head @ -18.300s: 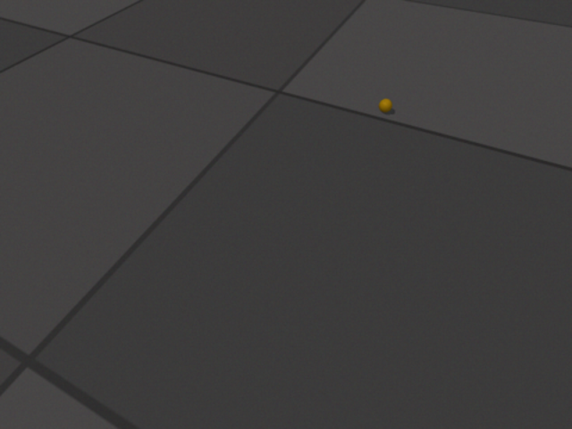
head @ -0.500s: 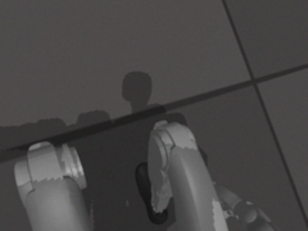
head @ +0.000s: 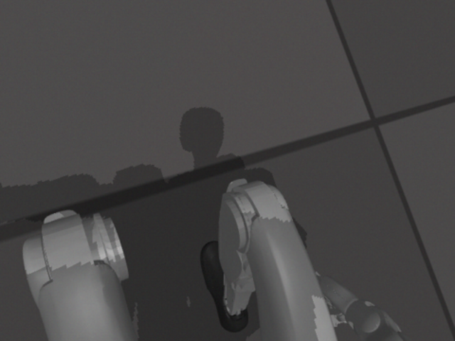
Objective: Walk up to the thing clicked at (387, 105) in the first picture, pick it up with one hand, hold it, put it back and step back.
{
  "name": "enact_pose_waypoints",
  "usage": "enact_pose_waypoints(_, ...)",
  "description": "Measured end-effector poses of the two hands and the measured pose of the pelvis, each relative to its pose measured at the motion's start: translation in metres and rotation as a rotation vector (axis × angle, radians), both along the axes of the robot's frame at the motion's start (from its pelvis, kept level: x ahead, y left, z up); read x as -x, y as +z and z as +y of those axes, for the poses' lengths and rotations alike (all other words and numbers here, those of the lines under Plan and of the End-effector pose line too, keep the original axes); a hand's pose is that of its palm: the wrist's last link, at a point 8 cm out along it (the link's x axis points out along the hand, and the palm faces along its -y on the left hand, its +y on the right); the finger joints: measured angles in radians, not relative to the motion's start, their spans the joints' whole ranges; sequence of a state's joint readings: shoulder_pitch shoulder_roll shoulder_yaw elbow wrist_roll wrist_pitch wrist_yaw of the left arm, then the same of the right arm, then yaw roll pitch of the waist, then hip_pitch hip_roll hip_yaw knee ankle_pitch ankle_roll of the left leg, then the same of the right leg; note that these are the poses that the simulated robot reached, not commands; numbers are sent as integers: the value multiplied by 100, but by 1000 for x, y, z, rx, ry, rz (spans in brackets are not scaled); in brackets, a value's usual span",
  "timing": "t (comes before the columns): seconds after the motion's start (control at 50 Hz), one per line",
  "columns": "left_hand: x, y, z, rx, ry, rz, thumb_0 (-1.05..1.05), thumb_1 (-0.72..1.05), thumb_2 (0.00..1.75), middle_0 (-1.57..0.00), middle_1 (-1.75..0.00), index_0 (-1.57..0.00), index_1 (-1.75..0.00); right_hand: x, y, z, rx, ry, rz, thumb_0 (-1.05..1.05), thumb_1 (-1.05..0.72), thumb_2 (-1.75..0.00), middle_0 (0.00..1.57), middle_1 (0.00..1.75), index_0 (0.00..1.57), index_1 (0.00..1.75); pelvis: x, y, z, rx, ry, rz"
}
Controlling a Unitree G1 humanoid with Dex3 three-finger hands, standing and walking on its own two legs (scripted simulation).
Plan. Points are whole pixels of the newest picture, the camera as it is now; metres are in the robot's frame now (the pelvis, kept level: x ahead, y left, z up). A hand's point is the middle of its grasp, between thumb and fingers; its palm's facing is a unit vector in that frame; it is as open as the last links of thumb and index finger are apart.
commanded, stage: close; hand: left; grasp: from above
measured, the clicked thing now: out of the picture +0.36 +0.43 -0.24
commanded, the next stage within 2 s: none
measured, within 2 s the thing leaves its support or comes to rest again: neither
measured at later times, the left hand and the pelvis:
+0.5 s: hand out of the picture +0.35 +0.40 -0.22, palm faces -0.41 -0.20 -0.89, open 8.8 cm; pelvis +0.00 +0.00 +0.00, yaw +0 degrees
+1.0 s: hand out of the picture +0.35 +0.40 -0.22, palm faces -0.40 -0.20 -0.89, open 9.3 cm; pelvis +0.00 +0.00 +0.00, yaw +0 degrees
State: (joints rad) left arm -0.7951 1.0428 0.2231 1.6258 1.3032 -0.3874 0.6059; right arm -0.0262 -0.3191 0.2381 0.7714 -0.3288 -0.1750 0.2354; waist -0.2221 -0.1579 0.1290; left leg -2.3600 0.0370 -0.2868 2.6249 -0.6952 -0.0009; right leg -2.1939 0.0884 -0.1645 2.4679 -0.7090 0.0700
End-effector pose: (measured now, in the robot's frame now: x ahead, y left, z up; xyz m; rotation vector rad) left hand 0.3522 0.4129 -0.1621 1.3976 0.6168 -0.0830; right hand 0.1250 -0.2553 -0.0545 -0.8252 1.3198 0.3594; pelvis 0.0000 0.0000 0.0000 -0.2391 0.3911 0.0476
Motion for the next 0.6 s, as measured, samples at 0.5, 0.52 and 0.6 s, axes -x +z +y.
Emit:
enact_pose_waypoints(0.5, -1, 0, -4, 4, 5, 1, -5, 16, 48, -46, -66, -70, -66, 0, -2, -4, -9, -7, 3, 0, -88, -89, 20, 29, 20, 30, -1, 0, -3, -9, 1, 0)
enact_pose_waypoints(0.52, -1, 0, -4, 4, 5, 0, -5, 16, 48, -46, -66, -70, -66, 0, -2, -5, -8, -7, 3, 0, -88, -89, 20, 29, 20, 30, -1, 0, -3, -9, 1, -1)
enact_pose_waypoints(0.6, 0, 0, -5, 5, -1, 1, -5, 16, 48, -46, -66, -69, -66, 0, -2, -6, -5, -7, 3, 0, -88, -89, 20, 29, 20, 30, 0, -1, -3, -11, 2, -3)
